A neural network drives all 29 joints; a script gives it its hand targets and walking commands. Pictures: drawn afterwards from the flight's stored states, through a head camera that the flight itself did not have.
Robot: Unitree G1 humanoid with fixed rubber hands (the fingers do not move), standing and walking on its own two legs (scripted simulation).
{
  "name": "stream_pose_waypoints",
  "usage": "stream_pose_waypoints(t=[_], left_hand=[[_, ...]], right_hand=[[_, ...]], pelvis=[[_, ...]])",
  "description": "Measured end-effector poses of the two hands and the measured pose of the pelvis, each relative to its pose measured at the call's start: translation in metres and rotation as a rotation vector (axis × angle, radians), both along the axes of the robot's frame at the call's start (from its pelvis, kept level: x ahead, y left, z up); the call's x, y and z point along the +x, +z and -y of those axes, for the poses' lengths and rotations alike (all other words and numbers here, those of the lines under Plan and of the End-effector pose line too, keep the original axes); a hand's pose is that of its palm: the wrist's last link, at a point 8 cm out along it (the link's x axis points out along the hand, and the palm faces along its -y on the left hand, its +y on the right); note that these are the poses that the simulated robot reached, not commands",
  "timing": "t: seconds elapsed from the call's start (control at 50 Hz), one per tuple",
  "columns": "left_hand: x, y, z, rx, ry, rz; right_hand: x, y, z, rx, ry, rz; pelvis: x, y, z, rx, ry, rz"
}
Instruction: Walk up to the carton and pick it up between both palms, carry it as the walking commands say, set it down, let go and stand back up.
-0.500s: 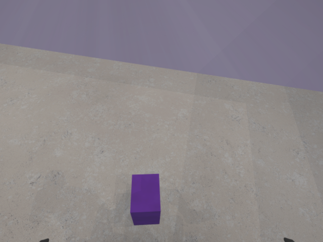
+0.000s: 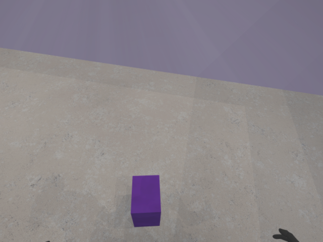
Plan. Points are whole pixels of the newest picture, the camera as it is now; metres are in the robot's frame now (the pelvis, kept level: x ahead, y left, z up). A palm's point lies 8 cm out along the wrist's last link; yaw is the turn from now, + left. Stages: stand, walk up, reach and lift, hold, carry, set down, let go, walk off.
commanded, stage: stand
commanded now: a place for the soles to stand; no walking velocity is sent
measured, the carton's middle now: (146, 201) +0.45 +0.07 -0.63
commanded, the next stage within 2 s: reach and lift in 0.54 s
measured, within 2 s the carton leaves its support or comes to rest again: neither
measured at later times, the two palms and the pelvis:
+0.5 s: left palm out of the picture +0.07 +0.33 -0.11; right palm out of the picture +0.10 -0.32 -0.08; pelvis -0.01 +0.01 +0.00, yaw +0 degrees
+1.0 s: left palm (39, 231) +0.18 +0.32 -0.10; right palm (254, 227) +0.19 -0.25 -0.10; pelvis +0.03 +0.03 +0.00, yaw +1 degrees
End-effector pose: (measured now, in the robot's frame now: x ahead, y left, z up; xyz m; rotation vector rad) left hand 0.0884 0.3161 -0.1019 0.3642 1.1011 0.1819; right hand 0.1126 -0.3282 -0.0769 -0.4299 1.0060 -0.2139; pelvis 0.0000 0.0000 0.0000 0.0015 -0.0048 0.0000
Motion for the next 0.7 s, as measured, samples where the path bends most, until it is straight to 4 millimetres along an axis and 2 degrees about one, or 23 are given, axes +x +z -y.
stream_pose_waypoints(t=[0.26,0.56,0.6,0.7], left_hand=[[-0.018,-0.002,-0.006,-0.001,0.017,-0.040],[-0.020,-0.005,-0.011,-0.008,0.023,-0.070],[-0.014,-0.002,-0.009,-0.023,0.049,-0.041],[0.038,0.016,0.006,-0.097,0.024,0.125]], right_hand=[[-0.014,-0.003,-0.003,0.009,-0.019,-0.036],[-0.014,-0.002,-0.009,0.010,-0.027,-0.059],[-0.009,-0.001,-0.012,0.015,-0.018,-0.061],[0.015,-0.002,-0.037,0.059,0.043,-0.057]], pelvis=[[-0.008,0.002,-0.005,-0.007,0.000,0.003],[-0.004,0.004,-0.010,-0.014,0.000,-0.007],[-0.005,0.004,-0.010,-0.013,0.001,-0.007],[-0.012,0.005,-0.014,-0.005,0.010,0.000]])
